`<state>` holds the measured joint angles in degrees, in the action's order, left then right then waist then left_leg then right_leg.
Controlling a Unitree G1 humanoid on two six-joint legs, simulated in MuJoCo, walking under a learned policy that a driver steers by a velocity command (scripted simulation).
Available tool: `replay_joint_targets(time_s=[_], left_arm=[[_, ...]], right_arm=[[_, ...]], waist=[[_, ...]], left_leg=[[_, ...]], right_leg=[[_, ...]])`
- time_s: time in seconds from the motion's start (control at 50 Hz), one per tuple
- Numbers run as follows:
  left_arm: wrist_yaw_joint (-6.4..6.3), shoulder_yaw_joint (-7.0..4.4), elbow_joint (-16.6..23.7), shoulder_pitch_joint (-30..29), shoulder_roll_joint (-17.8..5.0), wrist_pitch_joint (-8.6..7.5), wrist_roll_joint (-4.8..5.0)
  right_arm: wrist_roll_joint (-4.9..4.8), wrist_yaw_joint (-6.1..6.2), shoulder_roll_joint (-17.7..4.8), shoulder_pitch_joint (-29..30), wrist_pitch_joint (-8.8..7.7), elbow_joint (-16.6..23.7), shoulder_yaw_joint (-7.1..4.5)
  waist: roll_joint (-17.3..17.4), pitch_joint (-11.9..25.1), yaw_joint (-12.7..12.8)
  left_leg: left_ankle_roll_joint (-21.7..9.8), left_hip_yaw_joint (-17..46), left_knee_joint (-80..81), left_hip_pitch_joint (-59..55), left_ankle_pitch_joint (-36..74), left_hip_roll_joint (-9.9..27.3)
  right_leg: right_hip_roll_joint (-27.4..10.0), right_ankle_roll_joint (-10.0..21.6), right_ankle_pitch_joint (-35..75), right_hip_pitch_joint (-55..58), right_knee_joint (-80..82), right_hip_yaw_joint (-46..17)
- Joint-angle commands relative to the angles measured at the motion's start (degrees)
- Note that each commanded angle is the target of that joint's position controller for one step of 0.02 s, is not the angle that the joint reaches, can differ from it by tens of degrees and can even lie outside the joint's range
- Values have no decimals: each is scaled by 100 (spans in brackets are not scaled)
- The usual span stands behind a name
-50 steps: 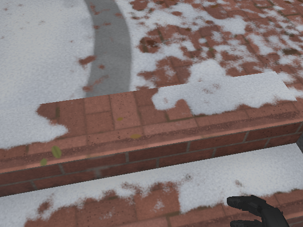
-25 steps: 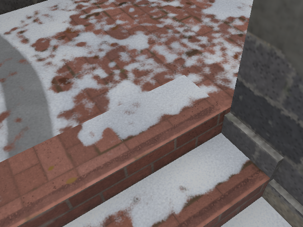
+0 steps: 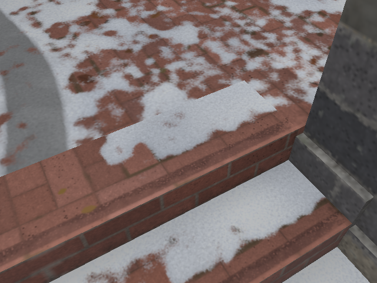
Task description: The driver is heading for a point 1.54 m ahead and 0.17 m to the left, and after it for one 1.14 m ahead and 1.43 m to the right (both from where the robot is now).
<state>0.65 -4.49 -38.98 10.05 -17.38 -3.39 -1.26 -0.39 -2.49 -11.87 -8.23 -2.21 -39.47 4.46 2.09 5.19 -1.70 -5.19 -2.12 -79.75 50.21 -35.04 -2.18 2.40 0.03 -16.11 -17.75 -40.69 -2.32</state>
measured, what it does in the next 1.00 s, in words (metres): goes down, turning left: right foot 0.15 m lower, then left foot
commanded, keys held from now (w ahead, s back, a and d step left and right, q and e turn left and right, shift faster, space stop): q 0.52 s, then no key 0.16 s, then e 0.10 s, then w+e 0.22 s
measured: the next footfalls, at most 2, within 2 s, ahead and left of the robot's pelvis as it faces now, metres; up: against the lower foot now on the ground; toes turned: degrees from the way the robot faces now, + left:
right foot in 0.32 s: +0.00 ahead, -0.22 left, -0.15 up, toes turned +8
left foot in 0.76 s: -0.14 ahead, +0.01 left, -0.15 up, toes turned +24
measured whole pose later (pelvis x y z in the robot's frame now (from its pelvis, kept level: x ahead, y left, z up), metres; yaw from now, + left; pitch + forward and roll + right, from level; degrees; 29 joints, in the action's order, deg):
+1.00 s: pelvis -0.04 -0.11 -0.03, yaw +16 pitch +5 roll +1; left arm 1.8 -2.6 -45.3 11.2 -12.9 -2.0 -1.7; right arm 3.6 -0.4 -10.4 -19.4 -5.5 -51.9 -2.8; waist 0.8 5.3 -3.7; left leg 1.1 -7.7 -27.4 8.0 -23.5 5.0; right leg -0.8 10.0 -31.5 -41.5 -93.4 -0.6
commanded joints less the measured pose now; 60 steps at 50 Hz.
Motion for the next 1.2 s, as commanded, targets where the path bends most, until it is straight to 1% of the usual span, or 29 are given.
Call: replay_joint_targets(time_s=[0.02, 0.06, 0.1, 0.18, 0.22, 0.3, 0.32, 0.34, 0.36, 0.38, 0.4, 0.42, 0.46, 0.54, 0.6, 0.68, 0.72, 0.76, 0.8, 0.84, 0.88, 0.92, 0.94, 1.02, 1.08, 1.12, 1.14, 1.16, 1.2], left_arm=[[-44, 49, 609, -286, -339, -62, -77], [-96, 222, 964, -795, -235, -73, -16], [-220, 317, 887, -326, -258, -42, -63], [-76, 186, 736, 484, -443, 153, -202], [60, 315, 927, 207, -136, 140, -198], [551, 470, 643, 616, 255, -176, -65], [610, 415, 537, 814, 104, -268, -184], [575, 227, 422, 1165, -591, -343, -302], [631, 33, 524, 801, -1076, -269, -541], [611, 2, 637, 407, -1013, -220, -702], [604, 105, 759, 49, -798, -222, -670], [472, 149, 891, -245, -712, -138, -547], [257, 322, 851, -386, -464, 28, -248], [21, 566, 881, -360, -95, -62, -176], [220, 668, 873, -486, 106, -50, -137], [443, 738, 878, -1830, 376, -133, 235], [375, 486, 18, -605, 1, -11, 355], [497, 306, -430, 148, -254, 156, 178], [336, 474, -522, 1061, 716, 18, -25], [107, 233, -81, -630, 79, -104, -39], [77, 147, 118, -1268, 155, -33, -40], [39, 228, 223, -1610, 401, -66, 19], [70, 300, 192, -1538, 643, -66, -39], [191, 539, 673, -1829, 1227, 84, 10], [278, 723, 1053, -1572, 1120, 369, 123], [336, 682, 1103, -1361, 677, 544, 26], [449, 683, 967, -1408, 670, 622, -5], [500, 736, 860, -1379, 643, 658, 124], [532, 630, 231, -418, 483, 444, 225]], right_arm=[[93, 127, -628, -748, -17, 648, -277], [82, 180, -805, -981, -57, 554, -460], [45, 179, -526, -56, -204, 661, -423], [53, 212, -540, 1018, -410, 882, -379], [68, 372, -543, 734, -412, 824, -323], [-190, 426, -715, 252, -93, 762, -225], [-119, 361, -688, -154, 23, 766, -181], [-117, 213, -364, -460, 67, 1028, -156], [-6, 241, -402, -1045, 51, 764, -202], [86, 246, -468, -1198, 29, 518, -258], [113, 283, -541, -1051, -20, 467, -314], [277, 334, -481, -596, -52, 505, -276], [271, 395, -533, 193, -11, 597, -320], [124, 404, -803, 369, 39, 215, -492], [106, 150, -894, -17, -123, -262, -693], [257, -187, -224, -554, -187, -523, -628], [78, -394, 193, -274, -105, -608, -546], [36, -191, -373, -309, -265, -575, -680], [58, 23, -803, 130, -476, -271, -727], [244, 35, -880, -441, -429, -586, -930], [326, 198, -1183, -1059, -282, -726, -1128], [287, 360, -1116, -1981, -245, -1022, -1124], [298, 362, -951, -2199, -304, -1180, -1040], [610, 104, 389, -2220, -186, -1947, -542], [733, 113, -23, -1149, -199, -1975, -557], [726, -1, -695, -185, -311, -1613, -678], [506, -71, -1071, -399, -337, -1446, -795], [469, -198, -1327, -695, -357, -1565, -867], [363, -152, -1367, -926, -376, -1444, -814]], waist=[[911, 858, -688], [661, 817, -874], [-18, 465, -236], [323, 329, 335], [323, 360, 155], [167, -178, 242], [-35, -139, 133], [-1264, 222, -65], [-1650, 508, -192], [-1021, 794, -344], [-926, 769, -421], [-717, 631, -200], [-424, 45, 66], [-845, 272, 463], [-765, 131, 380], [-299, 216, -491], [-337, -146, -43], [-500, 222, 183], [144, 1235, 878], [122, 275, 19], [630, -372, -450], [1081, -896, -1016], [1225, -782, -1019], [296, -828, -520], [8, -485, 300], [-125, -61, 875], [470, 13, 852], [763, -161, 851], [1094, 231, 970]], left_leg=[[-1763, 5021, 3318, -1188, 1397, 1417], [-1907, 5445, 3835, -1979, 1224, 1393], [-1539, 4255, 3946, -1423, 516, 994], [-968, 2865, 3500, -138, 1139, 505], [-698, 2682, 2982, -440, 1739, 374], [-350, 2286, 2023, -98, 947, -54], [-116, 1928, 1240, 290, 1019, -270], [584, 1079, -682, 1743, 89, -804], [1166, 605, -3093, 2705, -1026, -1089], [1368, 575, -4567, 2988, -336, -802], [1423, 741, -5413, 3182, 151, -701], [1378, 1141, -5358, 3321, 805, -315], [1149, 1104, -5225, 3008, 1762, -125], [1194, 967, -4354, 2175, 2658, -201], [1057, 1243, -3167, 1176, 2935, -38], [1567, 356, 1926, -1756, 1833, 971], [1626, -382, 4856, -2635, 1721, 597], [1247, -255, 5970, -3014, 2671, 403], [162, 92, 4486, -4942, 6803, 1105], [-259, 398, 5057, -3738, 3649, 1314], [-789, 1497, 6074, -4492, 1042, 1788], [-1706, 2893, 7012, -5426, 1447, 3187], [-1794, 2829, 7026, -5483, 2062, 3300], [-910, 898, 6887, -6239, 3254, 2746], [-502, -111, 7667, -5090, 2804, 2345], [-345, -863, 8266, -2891, 2475, 1876], [-718, -854, 8527, -2281, 3221, 1928], [-683, -829, 8125, -3152, 4041, 2328], [-576, -1284, 6749, -4576, 7639, 2193]], right_leg=[[-37, 56, -849, -1378, -3389, -978], [116, -11, -543, -2855, -5577, -1252], [-119, -263, -284, -2590, -4969, -839], [-348, -508, 183, -749, -2971, -190], [-487, -262, 200, -525, -1175, -215], [-517, 187, 3265, 963, 2781, 490], [-661, 480, 3471, 1384, 2808, 626], [-1685, 1474, 6165, 2188, 1240, -321], [-2677, 2504, 7732, 2370, 1002, -960], [-2833, 2453, 7149, 2200, 1051, -1038], [-2667, 2225, 5844, 1898, 1100, -896], [-3007, 2312, 3121, 1509, 1736, -1439], [-2419, 1721, -763, 588, 2539, -1338], [-1835, 1496, -62, 944, 2633, -423], [-1808, 1511, 1116, 1034, 2609, 84], [-1485, 754, 2112, 196, 2072, 1061], [-1321, 819, 1253, 470, 1568, 702], [-1417, 695, 2238, 1486, 1140, 356], [-1205, 244, 2662, 620, 840, 536], [-692, 284, 712, 139, 432, 1185], [-586, 472, -336, -1675, -115, 1087], [-671, 598, -907, -3626, -2320, 443], [-680, 740, -1469, -4165, -4716, -35], [-447, 1693, -2171, -6859, -8169, -536], [-903, 1680, -1800, -6110, -7049, -218], [-1045, 1473, -426, -3240, -4443, 178], [-398, 960, -1359, -2024, -4282, 1030], [-209, 808, -2299, -2604, -4049, 884], [400, 1069, -1235, -2483, -3151, 1345]])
